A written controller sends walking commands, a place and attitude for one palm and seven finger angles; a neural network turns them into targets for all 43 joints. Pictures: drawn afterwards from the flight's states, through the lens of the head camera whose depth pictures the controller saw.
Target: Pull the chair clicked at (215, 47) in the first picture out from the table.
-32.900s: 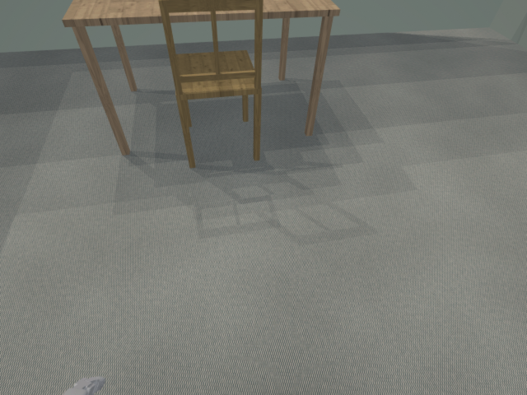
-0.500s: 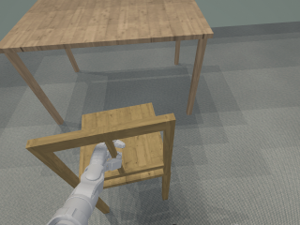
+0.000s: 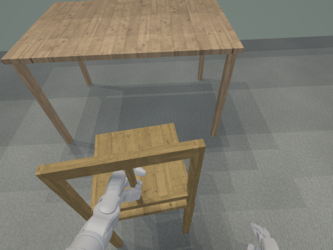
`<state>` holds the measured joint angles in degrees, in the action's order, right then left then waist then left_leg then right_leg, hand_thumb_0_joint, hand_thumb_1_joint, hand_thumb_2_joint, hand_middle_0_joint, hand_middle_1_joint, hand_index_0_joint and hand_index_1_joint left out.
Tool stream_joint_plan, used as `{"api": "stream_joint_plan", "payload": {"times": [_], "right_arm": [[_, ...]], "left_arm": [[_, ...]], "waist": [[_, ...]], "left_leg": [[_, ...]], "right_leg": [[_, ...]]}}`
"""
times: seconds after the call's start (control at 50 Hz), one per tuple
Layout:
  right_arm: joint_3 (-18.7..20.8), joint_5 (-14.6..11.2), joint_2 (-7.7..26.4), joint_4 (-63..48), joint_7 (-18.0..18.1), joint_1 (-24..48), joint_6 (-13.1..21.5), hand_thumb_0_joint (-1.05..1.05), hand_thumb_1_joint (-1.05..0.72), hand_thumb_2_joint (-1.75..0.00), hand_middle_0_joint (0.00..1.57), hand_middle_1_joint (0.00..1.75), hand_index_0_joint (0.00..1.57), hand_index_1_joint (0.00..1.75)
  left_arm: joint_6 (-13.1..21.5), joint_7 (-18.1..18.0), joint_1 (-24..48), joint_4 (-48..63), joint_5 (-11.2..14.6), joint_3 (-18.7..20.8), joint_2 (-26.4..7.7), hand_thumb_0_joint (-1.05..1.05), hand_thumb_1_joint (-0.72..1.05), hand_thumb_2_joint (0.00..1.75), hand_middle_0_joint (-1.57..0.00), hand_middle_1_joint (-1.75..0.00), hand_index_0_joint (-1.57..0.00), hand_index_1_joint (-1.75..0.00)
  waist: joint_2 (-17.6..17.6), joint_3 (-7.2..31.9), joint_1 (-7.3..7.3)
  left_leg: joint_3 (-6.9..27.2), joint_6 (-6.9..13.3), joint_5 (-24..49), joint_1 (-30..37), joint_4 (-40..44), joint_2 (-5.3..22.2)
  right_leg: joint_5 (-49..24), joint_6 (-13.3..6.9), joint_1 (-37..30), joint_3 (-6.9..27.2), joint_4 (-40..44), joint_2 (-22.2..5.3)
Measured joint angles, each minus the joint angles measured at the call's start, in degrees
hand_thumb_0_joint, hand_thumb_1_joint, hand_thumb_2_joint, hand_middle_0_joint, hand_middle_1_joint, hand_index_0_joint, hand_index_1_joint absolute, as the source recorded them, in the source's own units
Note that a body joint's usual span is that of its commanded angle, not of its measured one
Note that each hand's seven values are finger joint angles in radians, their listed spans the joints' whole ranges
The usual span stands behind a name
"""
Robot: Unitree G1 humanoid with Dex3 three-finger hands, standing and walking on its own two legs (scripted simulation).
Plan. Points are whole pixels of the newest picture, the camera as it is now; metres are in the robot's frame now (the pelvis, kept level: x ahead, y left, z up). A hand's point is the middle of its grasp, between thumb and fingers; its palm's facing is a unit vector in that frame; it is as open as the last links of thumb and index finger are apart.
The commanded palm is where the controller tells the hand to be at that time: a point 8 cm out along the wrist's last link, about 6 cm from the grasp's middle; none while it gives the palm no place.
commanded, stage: stop walking, hand still on the chair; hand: left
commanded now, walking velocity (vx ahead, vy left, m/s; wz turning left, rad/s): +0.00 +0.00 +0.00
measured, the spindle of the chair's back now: (134, 186) +0.31 +0.12 -0.10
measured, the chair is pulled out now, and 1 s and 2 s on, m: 0.51 0.51 0.51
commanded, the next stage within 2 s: open the thumb and straighten the fingers in 0.06 s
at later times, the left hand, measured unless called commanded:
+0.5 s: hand (134, 184) +0.29 +0.10 -0.04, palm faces -0.12 -0.97 -0.19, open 10.7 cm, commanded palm +0.27 +0.16 -0.03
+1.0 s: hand (134, 190) +0.28 +0.10 -0.05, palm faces -0.12 -0.98 -0.19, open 17.3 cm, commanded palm +0.26 +0.16 -0.03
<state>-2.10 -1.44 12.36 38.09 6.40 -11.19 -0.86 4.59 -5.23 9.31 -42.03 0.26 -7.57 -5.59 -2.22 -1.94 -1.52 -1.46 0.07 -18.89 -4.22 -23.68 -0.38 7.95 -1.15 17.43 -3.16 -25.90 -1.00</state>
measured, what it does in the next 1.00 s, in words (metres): stands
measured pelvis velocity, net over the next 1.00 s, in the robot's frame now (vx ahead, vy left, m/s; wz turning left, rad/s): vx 0.01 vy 0.00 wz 0.04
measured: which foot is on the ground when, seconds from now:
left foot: down 0.00-1.00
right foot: down 0.00-1.00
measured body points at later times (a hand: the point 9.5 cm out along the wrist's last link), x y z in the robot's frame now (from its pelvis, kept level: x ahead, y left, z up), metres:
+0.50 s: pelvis +0.00 +0.00 -0.01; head +0.03 -0.02 +0.44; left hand +0.30 +0.16 -0.03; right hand +0.13 -0.26 -0.12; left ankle -0.07 +0.11 -0.74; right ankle +0.06 -0.11 -0.74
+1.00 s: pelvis +0.01 +0.00 -0.03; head +0.05 -0.02 +0.42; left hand +0.28 +0.16 -0.04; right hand +0.18 -0.24 -0.12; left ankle -0.07 +0.11 -0.74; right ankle +0.06 -0.11 -0.74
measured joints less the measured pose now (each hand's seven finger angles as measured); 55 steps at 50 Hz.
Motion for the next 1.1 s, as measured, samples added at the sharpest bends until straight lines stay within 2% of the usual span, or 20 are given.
{"api": "stream_joint_plan", "payload": {"times": [0.18, 0.22, 0.28, 0.36, 0.5, 0.56, 0.64, 0.88, 0.98, 1.1], "right_arm": [[0.0, 0.1, 0.2, 0.3, 0.0, -1.4, -0.9, 0.01, -0.91, -0.90, 0.20, 0.30, 0.21, 0.30], [0.3, -1.2, 0.3, 0.4, -1.1, -2.0, -0.9, 0.01, -0.91, -0.90, 0.20, 0.30, 0.21, 0.30], [1.0, -1.9, 0.7, 0.2, -2.6, -2.7, -0.2, 0.01, -0.90, -0.90, 0.20, 0.30, 0.21, 0.30], [1.8, -1.9, 1.8, -0.8, -3.7, -3.2, 1.5, 0.02, -0.91, -0.90, 0.20, 0.30, 0.20, 0.30], [2.3, -1.9, 2.9, -2.9, -3.8, -2.8, 2.9, 0.02, -0.91, -0.90, 0.20, 0.30, 0.20, 0.30], [2.0, -1.9, 2.9, -3.5, -3.7, -2.9, 3.3, 0.02, -0.91, -0.90, 0.20, 0.30, 0.20, 0.30], [1.3, -1.8, 2.5, -4.2, -3.7, -2.4, 3.7, 0.02, -0.91, -0.90, 0.20, 0.30, 0.20, 0.30], [0.7, -1.3, 2.2, -6.0, -3.2, -2.8, 5.4, 0.02, -0.91, -0.90, 0.20, 0.30, 0.20, 0.30], [0.6, -1.1, 2.4, -6.5, -2.9, -2.7, 5.3, 0.02, -0.91, -0.90, 0.20, 0.30, 0.20, 0.30], [0.9, -1.0, 2.4, -7.9, -3.2, -3.5, 5.2, 0.02, -0.91, -0.90, 0.20, 0.30, 0.20, 0.30]], "left_arm": [[-0.6, -0.1, -1.6, 2.5, 0.1, 0.1, -0.4, 0.05, 0.69, 0.79, -0.16, -1.22, -0.50, -1.44], [-0.9, 0.0, -2.4, 3.6, 0.3, 0.4, -0.7, 0.04, 0.68, 0.78, -0.16, -1.23, -0.50, -1.44], [-2.9, 0.9, -3.2, 7.1, 0.4, 1.1, -1.6, 0.04, 0.63, 0.76, -0.21, -1.26, -0.50, -1.44], [-4.7, 1.4, -3.7, 10.9, 0.0, 1.3, -2.2, 0.03, 0.44, 0.67, -0.28, -1.30, -0.50, -1.44], [-9.4, 3.0, -4.2, 16.2, 0.7, 2.4, -2.4, 0.01, -0.12, 0.40, -0.35, -1.27, -0.47, -1.35], [-10.7, 3.3, -5.0, 17.6, 1.1, 2.4, -1.9, 0.01, -0.29, 0.32, -0.35, -1.17, -0.42, -1.22], [-12.7, 3.8, -5.2, 18.2, 0.9, 2.1, -1.6, 0.00, -0.42, 0.26, -0.31, -0.98, -0.35, -1.00], [-14.2, 4.0, -9.6, 25.5, 0.0, 0.5, -2.0, -0.01, -0.53, 0.20, -0.08, -0.25, -0.09, -0.24], [-15.8, 4.1, -10.3, 27.0, -0.3, 0.0, -1.8, -0.01, -0.53, 0.20, -0.03, -0.10, -0.04, -0.09], [-16.0, 3.3, -14.4, 31.6, -1.0, 0.3, -1.9, -0.01, -0.54, 0.20, -0.01, -0.03, -0.02, -0.03]], "waist": [[0.3, -0.3, -0.60], [0.5, 1.3, -1.38], [1.3, 3.2, -1.67], [1.0, 4.8, -1.82], [-0.4, 6.1, -1.50], [-0.9, 6.9, -1.06], [-0.9, 7.1, -0.61], [-1.3, 8.1, -0.11], [-1.0, 8.0, -0.36], [-0.8, 8.6, -0.61]], "left_leg": [[-0.1, 0.0, 0.1, 0.3, 0.4, 0.0], [0.4, 0.1, -0.3, -2.0, -0.9, 0.0], [0.6, 0.0, -1.4, -5.6, -3.6, 0.0], [0.5, 0.0, -2.7, -9.5, -6.8, 0.1], [0.1, 0.4, -4.3, -13.3, -10.3, -0.2], [0.2, 0.4, -4.8, -14.3, -11.4, -0.3], [0.6, 0.5, -5.8, -15.8, -13.3, -0.4], [1.8, 0.3, -8.0, -17.9, -16.6, -0.5], [2.1, 0.3, -8.7, -18.5, -17.7, -0.5], [1.9, 0.2, -9.3, -19.2, -18.4, -0.3]], "right_leg": [[0.1, 0.0, -0.1, 0.1, 0.1, 0.0], [0.3, 0.0, 1.7, -0.4, -0.6, -0.2], [1.0, -0.2, 4.9, -0.6, -2.4, -0.2], [1.5, -0.2, 8.4, -0.5, -4.6, -0.2], [2.8, 0.1, 12.4, 0.0, -7.9, -0.5], [3.5, 0.2, 13.4, -0.1, -9.1, -0.8], [4.6, 0.2, 14.8, -0.4, -11.0, -1.0], [7.2, 0.2, 16.5, -1.5, -14.5, -1.5], [7.9, 0.1, 17.1, -1.8, -15.5, -1.5], [8.5, 0.0, 18.0, -1.6, -16.5, -1.4]]}}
